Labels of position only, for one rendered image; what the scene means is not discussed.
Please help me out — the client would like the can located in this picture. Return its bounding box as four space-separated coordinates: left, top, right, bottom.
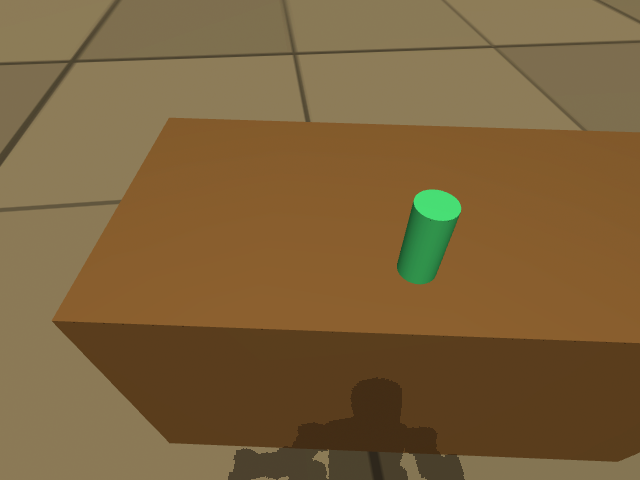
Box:
397 189 461 284

